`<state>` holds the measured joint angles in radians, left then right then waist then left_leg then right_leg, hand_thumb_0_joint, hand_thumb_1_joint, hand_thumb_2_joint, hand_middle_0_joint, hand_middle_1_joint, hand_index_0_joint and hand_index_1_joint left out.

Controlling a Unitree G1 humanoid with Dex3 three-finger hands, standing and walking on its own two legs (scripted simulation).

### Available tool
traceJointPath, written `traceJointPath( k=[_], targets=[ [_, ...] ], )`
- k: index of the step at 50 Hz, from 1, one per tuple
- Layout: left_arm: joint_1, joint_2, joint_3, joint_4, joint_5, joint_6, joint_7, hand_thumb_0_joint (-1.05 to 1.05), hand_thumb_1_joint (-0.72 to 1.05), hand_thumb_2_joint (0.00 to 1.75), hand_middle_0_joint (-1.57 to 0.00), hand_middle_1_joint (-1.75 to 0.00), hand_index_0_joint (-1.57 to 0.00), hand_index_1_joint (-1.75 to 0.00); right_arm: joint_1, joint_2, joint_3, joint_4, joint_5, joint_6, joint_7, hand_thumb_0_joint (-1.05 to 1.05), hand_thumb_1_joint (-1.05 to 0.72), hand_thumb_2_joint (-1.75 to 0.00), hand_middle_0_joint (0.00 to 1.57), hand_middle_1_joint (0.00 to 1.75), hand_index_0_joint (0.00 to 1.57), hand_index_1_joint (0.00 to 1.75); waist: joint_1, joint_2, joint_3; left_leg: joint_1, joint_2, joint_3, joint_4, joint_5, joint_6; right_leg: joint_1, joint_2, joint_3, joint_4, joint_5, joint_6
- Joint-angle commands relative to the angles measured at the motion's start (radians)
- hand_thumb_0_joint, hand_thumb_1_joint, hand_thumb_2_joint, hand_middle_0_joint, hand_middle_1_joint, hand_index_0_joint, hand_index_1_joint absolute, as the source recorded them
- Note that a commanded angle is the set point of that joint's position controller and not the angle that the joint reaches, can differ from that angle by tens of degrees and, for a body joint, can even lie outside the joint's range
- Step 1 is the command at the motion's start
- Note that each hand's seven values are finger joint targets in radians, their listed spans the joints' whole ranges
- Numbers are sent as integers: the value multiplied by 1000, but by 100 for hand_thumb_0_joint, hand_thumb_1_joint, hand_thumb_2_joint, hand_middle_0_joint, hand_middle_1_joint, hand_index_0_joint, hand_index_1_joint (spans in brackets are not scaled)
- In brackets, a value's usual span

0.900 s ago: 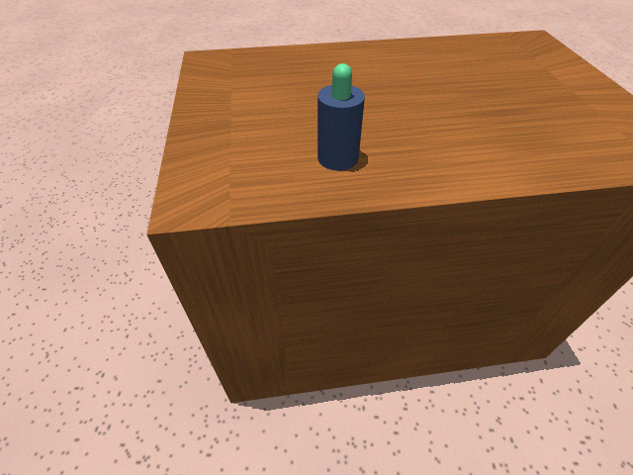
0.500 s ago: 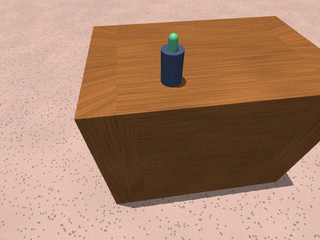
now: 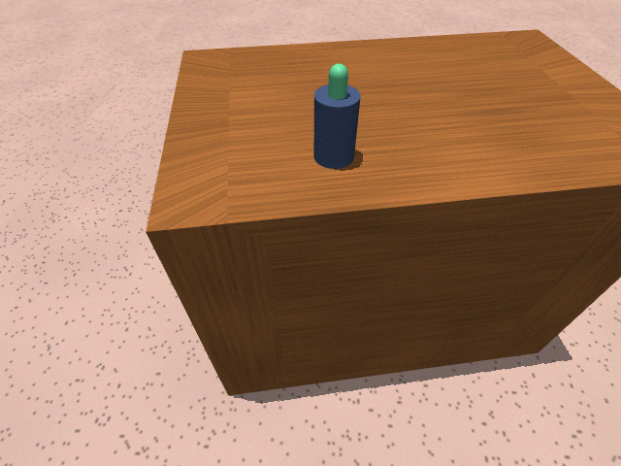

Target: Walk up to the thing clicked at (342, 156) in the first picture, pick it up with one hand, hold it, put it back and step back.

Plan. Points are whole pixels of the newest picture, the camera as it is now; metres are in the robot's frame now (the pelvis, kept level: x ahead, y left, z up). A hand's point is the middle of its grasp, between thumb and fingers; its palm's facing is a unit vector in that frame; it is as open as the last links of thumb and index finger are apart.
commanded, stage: stand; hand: right
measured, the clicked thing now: (336, 115) +0.65 -0.03 +0.11
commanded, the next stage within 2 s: walk up in 0.22 s
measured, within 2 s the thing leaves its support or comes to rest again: neither
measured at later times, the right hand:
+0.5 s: hand out of the picture +0.11 -0.22 -0.16, palm faces -0.14 +0.92 -0.36, open 7.4 cm
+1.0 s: hand (407, 433) +0.21 -0.13 -0.16, palm faces -0.14 +0.89 -0.44, open 7.4 cm
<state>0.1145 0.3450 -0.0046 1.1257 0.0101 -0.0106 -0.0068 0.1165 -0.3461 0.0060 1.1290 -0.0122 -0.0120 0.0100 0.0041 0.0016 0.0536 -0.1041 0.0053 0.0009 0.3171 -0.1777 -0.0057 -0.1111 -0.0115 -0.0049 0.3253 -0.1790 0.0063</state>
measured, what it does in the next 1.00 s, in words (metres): steps to the left: left foot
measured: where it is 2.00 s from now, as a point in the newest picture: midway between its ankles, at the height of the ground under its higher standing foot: outside the picture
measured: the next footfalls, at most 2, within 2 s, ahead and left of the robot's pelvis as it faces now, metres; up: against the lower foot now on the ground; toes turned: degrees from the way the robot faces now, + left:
left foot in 0.56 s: +0.15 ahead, +0.27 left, +0.00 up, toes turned +9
right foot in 1.06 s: +0.19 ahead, -0.02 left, +0.00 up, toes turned +8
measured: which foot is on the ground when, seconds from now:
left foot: down 0.00-0.24, up 0.26-0.54, down 0.56-1.00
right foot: down 0.00-0.58, up 0.60-1.00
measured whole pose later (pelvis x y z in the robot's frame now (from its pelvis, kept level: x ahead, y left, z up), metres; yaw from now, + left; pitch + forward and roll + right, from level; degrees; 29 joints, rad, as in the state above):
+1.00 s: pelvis +0.12 +0.13 -0.03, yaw +7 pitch -2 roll +0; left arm 0.17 0.40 0.07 0.87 0.02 0.06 -0.03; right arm 0.29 -0.38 -0.04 0.83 -0.01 -0.04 -0.03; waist -0.01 -0.04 0.16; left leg -0.28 0.02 0.02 0.69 -0.37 0.00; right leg -0.43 -0.04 0.01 0.86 -0.39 -0.04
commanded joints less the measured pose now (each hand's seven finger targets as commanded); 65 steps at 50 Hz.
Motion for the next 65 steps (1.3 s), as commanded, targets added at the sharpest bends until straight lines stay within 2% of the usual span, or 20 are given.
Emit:
traceJointPath(
  k=[1, 10, 12, 14, 17, 22, 27, 28, 29, 30, 31, 35, 44, 50, 52, 53, 54, 55, 58, 65],
  targets=[
    [-37, 216, 41, -68, -1, -23, 16, 0, 90, 90, -20, -30, -20, -30, -44, -215, -47, -62, 5, -24, -19, 0, -90, -90, 20, 30, 20, 30, -2, -6, -91, 23, 123, -94, -40, 142, 31, 9, -120, 95, -45, 139, -35],
    [-32, 213, 39, -65, -3, -21, 17, 0, 90, 90, -20, -30, -20, -30, -48, -215, -46, -61, 4, -19, -18, 0, -90, -90, 20, 30, 20, 30, -2, 10, -69, 2, 120, -93, -46, 101, 28, 5, -118, 94, -55, 104, -33],
    [218, 388, 134, -44, 12, -50, 45, 0, 90, 90, -20, -30, -20, -30, -55, -230, -96, -167, -42, 27, 30, 0, -90, -90, 20, 30, 20, 30, 90, -49, -56, -370, -11, -2, 328, -299, 47, 256, -254, 283, -106, -332, -149],
    [180, 414, 162, -104, 28, -62, 61, 0, 90, 90, -20, -30, -20, -30, -45, -250, -109, -209, -61, 47, 43, 0, -90, -90, 20, 30, 20, 30, 83, -22, 10, -521, 52, -136, 607, -324, 30, 157, -445, 451, -153, -368, -264],
    [50, 337, 147, -182, 23, -76, 59, 0, 90, 90, -20, -30, -20, -30, 54, -251, -135, -218, -49, 54, 67, 0, -90, -90, 20, 30, 20, 30, -1, -47, 58, -486, 100, -180, 668, -240, 9, 33, -371, 286, -154, -272, -239],
    [69, 356, 155, -235, 31, -85, 47, 0, 90, 90, -20, -30, -20, -30, 36, -231, -148, -288, -47, 51, 98, 0, -90, -90, 20, 30, 20, 30, 15, -149, 81, -373, 133, -97, 475, -186, -23, -52, -303, 84, -78, -94, -213],
    [26, 339, 142, -273, 36, -62, 30, 0, 90, 90, -20, -30, -20, -30, 228, -250, -180, -241, -26, 32, 87, 0, -90, -90, 20, 30, 20, 30, -90, -114, -15, 10, 38, 78, 286, -34, -5, -253, -204, -59, 225, -161, -126],
    [76, 281, 123, -273, 43, -51, 24, 0, 90, 90, -20, -30, -20, -30, 335, -291, -197, -201, -21, 25, 71, 0, -90, -90, 20, 30, 20, 30, -125, 50, -75, 128, 15, 47, 280, -95, 14, -309, -156, -93, 464, -192, -98],
    [136, 204, 99, -277, 30, -42, 18, 0, 90, 90, -20, -30, -20, -30, 404, -356, -209, -200, -29, 18, 53, 0, -90, -90, 20, 30, 20, 30, -152, 286, -57, 120, 121, -187, 91, -331, 75, -419, -50, -127, 752, -353, -69],
    [150, 185, 92, -299, 12, -36, 21, 0, 90, 90, -20, -30, -20, -30, 347, -425, -204, -247, -28, 2, 47, 0, -90, -90, 20, 30, 20, 30, -113, 383, -32, 23, 295, -618, -100, -459, 151, -515, 60, 1, 859, -477, -49],
    [132, 275, 106, -292, 15, -34, 29, 0, 90, 90, -20, -30, -20, -30, 265, -479, -212, -274, -1, -1, 46, 0, -90, -90, 20, 30, 20, 30, -86, 287, -24, -69, 384, -772, -160, -546, 246, -468, 0, 75, 897, -455, -72],
    [244, 297, 112, -212, -12, -20, 16, 0, 90, 90, -20, -30, -20, -30, 171, -333, -159, -318, 1, -38, 6, 0, -90, -90, 20, 30, 20, 30, 15, 117, 9, -85, 265, -360, 24, -115, 191, -435, -85, 118, 815, -244, -65],
    [103, 233, 117, -312, 13, 43, -2, 0, 90, 90, -20, -30, -20, -30, 246, -321, -140, -346, 6, -64, -63, 0, -90, -90, 20, 30, 20, 30, -14, 113, -15, -102, 306, -201, 186, 727, 237, -317, -52, 47, 612, -193, -34],
    [89, 214, 126, -342, 9, 47, -14, 0, 90, 90, -20, -30, -20, -30, 193, -330, -134, -380, 11, -31, -72, 0, -90, -90, 20, 30, 20, 30, -7, 154, -95, -126, 244, -161, 317, 564, 192, -196, -11, -13, 424, -191, -57],
    [135, 240, 135, -323, 12, 26, -8, 0, 90, 90, -20, -30, -20, -30, 161, -293, -116, -386, 21, -18, -66, 0, -90, -90, 20, 30, 20, 30, 32, 71, -130, -172, 159, -94, 477, 384, 118, -56, -32, 27, 182, 92, -84],
    [149, 323, 155, -328, 19, 11, -4, 0, 90, 90, -20, -30, -20, -30, 172, -242, -99, -398, 32, -18, -64, 0, -90, -90, 20, 30, 20, 30, 43, -120, -168, -284, 55, -35, 678, 154, 55, 21, -197, 268, 164, 335, -151],
    [123, 312, 146, -342, 11, 5, -2, 0, 90, 90, -20, -30, -20, -30, 167, -201, -82, -393, 27, -8, -70, 0, -90, -90, 20, 30, 20, 30, 31, -169, -124, -418, -49, -3, 749, -405, 28, 56, -323, 421, 146, 521, -251],
    [96, 339, 144, -355, 13, 5, 2, 0, 90, 90, -20, -30, -20, -30, 150, -233, -95, -384, 19, 0, -85, 0, -90, -90, 20, 30, 20, 30, 40, -186, -125, -366, -17, -74, 791, -532, 29, -52, -400, 477, 142, 544, -341],
    [19, 277, 124, -366, 13, 10, 11, 0, 90, 90, -20, -30, -20, -30, 157, -251, -102, -336, 28, -3, -68, 0, -90, -90, 20, 30, 20, 30, -3, -122, -51, -330, -40, -92, 813, -435, 29, -143, -241, 242, 173, 438, -254],
    [25, 273, 112, -361, 12, 12, 14, 0, 90, 90, -20, -30, -20, -30, 161, -220, -85, -298, 8, -26, -50, 0, -90, -90, 20, 30, 20, 30, 3, -169, -136, -214, -21, 3, 318, -241, 12, -39, -217, 175, 279, 359, -218]
  ],
)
